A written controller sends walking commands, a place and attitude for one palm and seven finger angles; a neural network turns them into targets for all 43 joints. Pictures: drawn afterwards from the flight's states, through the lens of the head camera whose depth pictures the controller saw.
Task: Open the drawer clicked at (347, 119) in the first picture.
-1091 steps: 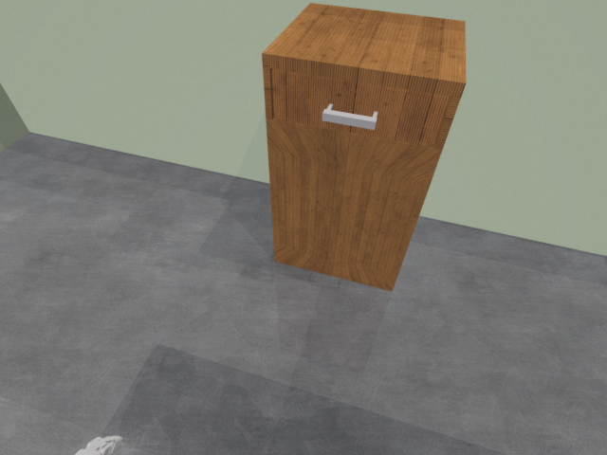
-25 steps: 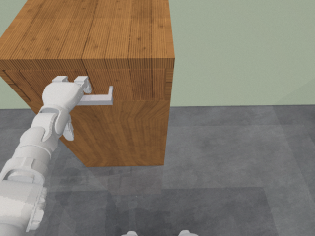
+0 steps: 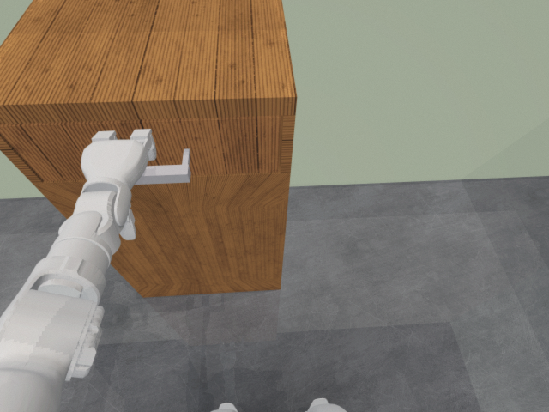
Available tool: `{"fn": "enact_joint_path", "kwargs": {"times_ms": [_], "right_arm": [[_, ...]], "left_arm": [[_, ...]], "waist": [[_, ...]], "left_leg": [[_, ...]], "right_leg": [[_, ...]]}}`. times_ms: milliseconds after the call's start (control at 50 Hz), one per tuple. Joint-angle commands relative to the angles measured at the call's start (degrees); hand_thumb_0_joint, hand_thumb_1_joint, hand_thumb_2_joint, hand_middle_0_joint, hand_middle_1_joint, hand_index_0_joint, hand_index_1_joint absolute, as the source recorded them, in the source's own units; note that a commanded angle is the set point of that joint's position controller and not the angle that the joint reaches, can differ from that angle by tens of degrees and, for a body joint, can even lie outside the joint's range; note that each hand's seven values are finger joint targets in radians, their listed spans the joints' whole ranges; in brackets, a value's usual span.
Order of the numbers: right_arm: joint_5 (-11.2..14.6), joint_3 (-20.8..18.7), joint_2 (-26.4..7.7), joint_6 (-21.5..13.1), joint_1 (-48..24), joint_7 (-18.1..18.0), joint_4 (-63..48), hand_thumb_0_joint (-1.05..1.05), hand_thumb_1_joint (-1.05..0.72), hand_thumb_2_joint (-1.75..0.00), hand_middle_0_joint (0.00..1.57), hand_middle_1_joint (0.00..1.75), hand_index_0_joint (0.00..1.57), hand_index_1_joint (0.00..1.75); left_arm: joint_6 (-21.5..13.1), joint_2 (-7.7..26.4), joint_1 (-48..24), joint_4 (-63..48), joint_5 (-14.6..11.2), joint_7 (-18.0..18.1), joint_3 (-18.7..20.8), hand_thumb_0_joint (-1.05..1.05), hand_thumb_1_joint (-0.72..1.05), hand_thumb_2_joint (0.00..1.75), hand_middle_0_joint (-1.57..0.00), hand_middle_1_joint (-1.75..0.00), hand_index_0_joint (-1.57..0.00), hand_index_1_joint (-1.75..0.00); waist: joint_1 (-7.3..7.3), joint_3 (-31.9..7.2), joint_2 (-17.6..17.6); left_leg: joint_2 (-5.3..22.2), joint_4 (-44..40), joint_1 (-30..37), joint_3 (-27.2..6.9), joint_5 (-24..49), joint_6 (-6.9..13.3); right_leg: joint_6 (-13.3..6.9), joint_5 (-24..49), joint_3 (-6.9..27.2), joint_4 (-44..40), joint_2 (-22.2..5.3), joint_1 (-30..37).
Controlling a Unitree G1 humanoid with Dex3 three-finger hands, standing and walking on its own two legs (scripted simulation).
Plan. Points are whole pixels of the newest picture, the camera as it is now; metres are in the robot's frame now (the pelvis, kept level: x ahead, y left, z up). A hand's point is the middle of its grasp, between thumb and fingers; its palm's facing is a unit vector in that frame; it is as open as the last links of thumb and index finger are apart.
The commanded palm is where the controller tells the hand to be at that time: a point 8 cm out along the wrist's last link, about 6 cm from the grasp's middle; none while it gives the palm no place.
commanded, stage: lower the fingers behind the handle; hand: left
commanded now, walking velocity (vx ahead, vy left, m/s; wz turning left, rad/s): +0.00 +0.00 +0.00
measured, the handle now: (150, 165) +0.51 +0.20 +0.02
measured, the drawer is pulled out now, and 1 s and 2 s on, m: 0.00 0.00 0.00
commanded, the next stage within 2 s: lift the fingers back up to retry in 0.64 s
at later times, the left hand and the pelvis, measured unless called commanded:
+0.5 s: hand (128, 183) +0.47 +0.23 +0.03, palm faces -0.04 +0.01 -1.00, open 13.8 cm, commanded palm +0.44 +0.23 +0.06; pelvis -0.01 +0.00 -0.01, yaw +0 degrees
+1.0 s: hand (128, 182) +0.47 +0.23 +0.03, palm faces -0.04 -0.02 -1.00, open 13.8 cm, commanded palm +0.45 +0.23 +0.09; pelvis +0.00 +0.00 +0.00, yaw +0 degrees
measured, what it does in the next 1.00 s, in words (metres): stands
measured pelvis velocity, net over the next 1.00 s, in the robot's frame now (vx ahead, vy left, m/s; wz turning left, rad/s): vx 0.00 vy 0.00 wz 0.00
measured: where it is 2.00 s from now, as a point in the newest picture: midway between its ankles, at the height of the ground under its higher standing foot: outside the picture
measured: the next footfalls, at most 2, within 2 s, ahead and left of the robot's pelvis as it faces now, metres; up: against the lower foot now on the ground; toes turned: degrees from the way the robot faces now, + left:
none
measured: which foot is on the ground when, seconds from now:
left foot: down 0.00-1.00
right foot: down 0.00-1.00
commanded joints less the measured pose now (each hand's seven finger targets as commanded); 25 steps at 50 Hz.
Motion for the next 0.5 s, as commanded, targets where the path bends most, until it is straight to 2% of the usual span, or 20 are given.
{"fn": "enact_joint_path", "kwargs": {"times_ms": [0, 20, 60, 80, 100, 120, 140, 180, 200, 220, 260, 340, 360, 380, 420, 440, 480], "right_arm": [[-0.7, -4.3, -9.3, -2.2, 5.9, -1.1, -4.6, 0.00, -0.90, -0.90, 0.20, 0.30, 0.20, 0.30], [-0.9, -4.4, -9.2, -2.3, 6.1, -1.2, -3.9, 0.00, -0.90, -0.90, 0.20, 0.30, 0.20, 0.30], [-0.8, -4.6, -9.2, -2.6, 7.0, -0.7, -3.2, 0.00, -0.90, -0.90, 0.20, 0.30, 0.20, 0.30], [-0.8, -4.7, -9.3, -2.8, 7.1, -0.5, -2.9, 0.00, -0.90, -0.90, 0.20, 0.30, 0.20, 0.30], [-0.7, -4.8, -9.7, -2.7, 7.4, -0.3, -2.5, 0.00, -0.90, -0.90, 0.20, 0.30, 0.20, 0.30], [-0.9, -4.8, -9.9, -2.7, 7.4, -0.2, -2.4, 0.00, -0.90, -0.90, 0.20, 0.30, 0.20, 0.30], [-1.0, -4.9, -9.8, -2.6, 7.6, -0.1, -2.2, 0.00, -0.90, -0.90, 0.20, 0.30, 0.20, 0.30], [-0.9, -5.1, -9.8, -2.6, 8.1, 0.3, -1.7, 0.00, -0.90, -0.90, 0.20, 0.30, 0.20, 0.30], [-0.9, -5.1, -10.1, -2.3, 8.2, 0.3, -1.4, 0.00, -0.90, -0.90, 0.20, 0.30, 0.20, 0.30], [-0.9, -4.9, -10.0, -2.3, 8.2, 0.5, -1.6, 0.00, -0.90, -0.90, 0.20, 0.30, 0.20, 0.30], [-0.7, -4.8, -10.3, -2.1, 8.2, 0.5, -1.4, 0.00, -0.90, -0.90, 0.20, 0.30, 0.20, 0.30], [-0.4, -4.2, -10.4, -1.8, 8.0, -0.1, -1.8, 0.00, -0.90, -0.90, 0.20, 0.30, 0.20, 0.30], [-0.5, -4.0, -10.5, -1.7, 8.0, -0.2, -1.9, 0.00, -0.90, -0.90, 0.20, 0.30, 0.20, 0.30], [-0.4, -4.1, -10.3, -1.8, 8.0, -0.3, -2.2, 0.00, -0.90, -0.90, 0.20, 0.30, 0.20, 0.30], [-0.4, -3.7, -10.4, -1.7, 7.6, -0.5, -2.5, 0.00, -0.90, -0.90, 0.20, 0.30, 0.20, 0.30], [-0.3, -3.7, -10.3, -1.7, 7.5, -0.6, -2.7, 0.00, -0.90, -0.90, 0.20, 0.30, 0.20, 0.30], [-0.4, -3.8, -10.0, -1.8, 7.3, -0.7, -3.2, 0.00, -0.90, -0.90, 0.20, 0.30, 0.20, 0.30]], "left_arm": [[-5.5, 11.0, -19.9, -13.0, -1.4, 0.4, 3.9, 0.00, -0.50, 0.30, -0.30, -1.20, -0.30, -1.20], [-5.8, 11.3, -19.1, -11.5, -1.2, 1.2, 4.2, 0.00, -0.50, 0.30, -0.30, -1.20, -0.30, -1.20], [-5.2, 7.8, -17.7, -9.1, -1.0, 1.9, 2.1, 0.00, -0.50, 0.30, -0.30, -1.20, -0.30, -1.20], [-5.0, 7.3, -16.3, -8.2, -0.9, 2.4, 1.9, 0.00, -0.50, 0.30, -0.30, -1.20, -0.30, -1.20], [-4.6, 8.5, -16.6, -7.8, -0.7, 3.0, 2.8, 0.00, -0.50, 0.30, -0.30, -1.20, -0.30, -1.20], [-4.2, 10.1, -18.0, -8.8, -0.3, 3.8, 3.7, 0.00, -0.50, 0.30, -0.30, -1.20, -0.30, -1.20], [-3.4, 8.9, -18.0, -8.2, -0.3, 4.4, 2.9, 0.00, -0.50, 0.30, -0.30, -1.20, -0.30, -1.20], [-2.3, 8.1, -18.5, -8.0, -0.2, 5.0, 2.2, 0.00, -0.50, 0.30, -0.30, -1.20, -0.30, -1.20], [-1.4, 9.6, -17.5, -6.7, 0.1, 5.3, 3.6, 0.00, -0.50, 0.30, -0.30, -1.20, -0.30, -1.20], [-0.5, 7.3, -17.7, -6.1, -0.2, 5.3, 1.5, 0.00, -0.50, 0.30, -0.30, -1.20, -0.30, -1.20], [0.7, 9.1, -19.8, -5.9, -0.6, 5.1, 2.5, 0.00, -0.50, 0.30, -0.30, -1.20, -0.30, -1.20], [2.3, 12.0, -19.0, -4.6, -1.1, 3.7, 3.8, 0.00, -0.50, 0.30, -0.30, -1.20, -0.30, -1.20], [2.1, 12.3, -19.7, -4.6, -1.3, 3.0, 3.8, 0.00, -0.50, 0.30, -0.30, -1.20, -0.30, -1.20], [1.8, 11.5, -18.9, -4.9, -1.5, 2.6, 3.3, 0.00, -0.50, 0.30, -0.30, -1.20, -0.30, -1.20], [1.1, 12.3, -16.4, -4.2, -1.4, 1.8, 3.9, 0.00, -0.50, 0.30, -0.30, -1.20, -0.30, -1.20], [0.5, 12.0, -16.3, -4.9, -1.4, 1.4, 3.7, 0.00, -0.50, 0.30, -0.30, -1.20, -0.30, -1.20], [-0.9, 11.4, -14.7, -5.5, -1.4, 0.9, 3.6, 0.00, -0.50, 0.30, -0.30, -1.20, -0.30, -1.20]], "waist": [[-0.57, -18.8, -0.3], [-0.75, -19.2, -1.0], [-1.22, -17.9, -1.9], [-1.12, -16.4, -1.2], [-1.02, -16.2, -1.7], [-0.80, -17.4, -0.6], [-1.18, -18.1, -1.5], [-1.23, -18.9, -0.5], [-0.87, -18.3, -1.1], [-1.31, -17.7, -0.9], [-1.80, -17.5, -1.2], [-1.33, -17.9, -3.1], [-1.41, -17.7, -2.3], [-1.49, -18.3, -3.1], [-0.76, -16.3, -3.1], [-0.94, -16.3, -4.0], [-0.49, -16.4, -3.4]], "left_leg": [[0.0, -3.1, 9.8, 0.7, 10.6, 1.4], [0.0, -2.5, 9.3, 0.6, 10.5, 1.4], [0.1, -1.9, 8.2, 0.1, 10.7, 1.1], [0.3, -1.8, 7.9, 0.2, 10.3, 1.0], [0.4, -1.6, 7.2, 0.1, 9.7, 1.0], [0.3, -1.3, 7.1, 0.1, 10.2, 0.9], [0.2, -0.9, 6.9, 0.1, 10.6, 1.1], [0.2, -0.7, 7.2, 0.2, 11.6, 0.9], [0.3, -0.7, 7.0, 0.1, 11.8, 0.8], [0.2, -0.9, 6.7, 0.2, 11.3, 0.9], [0.2, -1.3, 6.4, 0.2, 10.3, 1.0], [-0.1, -2.2, 5.0, 0.7, 8.7, 1.4], [-0.1, -2.4, 5.0, 0.5, 9.1, 1.3], [-0.1, -2.3, 5.2, 0.9, 9.0, 1.6], [-0.1, -2.6, 4.3, 1.0, 8.3, 1.5], [-0.1, -2.5, 4.1, 1.0, 8.2, 1.6], [-0.1, -2.5, 4.4, 1.1, 8.2, 1.5]], "right_leg": [[-1.6, 7.4, -1.1, -4.3, 0.4, 6.2], [-1.6, 7.2, -1.2, -3.7, 0.4, 5.6], [-1.7, 6.7, -1.8, -3.1, 0.7, 3.2], [-1.7, 6.0, -2.0, -3.0, 0.8, 1.6], [-1.7, 5.5, -2.1, -2.8, 0.9, 1.0], [-1.8, 5.8, -1.9, -2.3, 0.8, 0.9], [-1.8, 6.3, -1.9, -2.2, 0.9, 1.2], [-1.8, 7.0, -2.1, -1.9, 0.9, 1.1], [-1.9, 7.1, -2.3, -1.7, 1.0, 0.9], [-1.8, 6.7, -2.4, -2.1, 1.2, 0.8], [-1.8, 6.1, -2.2, -2.6, 1.0, 1.4], [-1.3, 6.2, -1.7, -3.5, 0.8, 5.0], [-1.4, 6.6, -1.8, -3.5, 0.7, 5.2], [-1.2, 7.0, -1.5, -3.7, 0.7, 5.9], [-1.2, 6.5, -1.6, -3.9, 0.6, 5.8], [-1.2, 6.7, -1.4, -4.0, 0.6, 6.1], [-1.3, 6.6, -1.3, -3.9, 0.6, 6.1]]}}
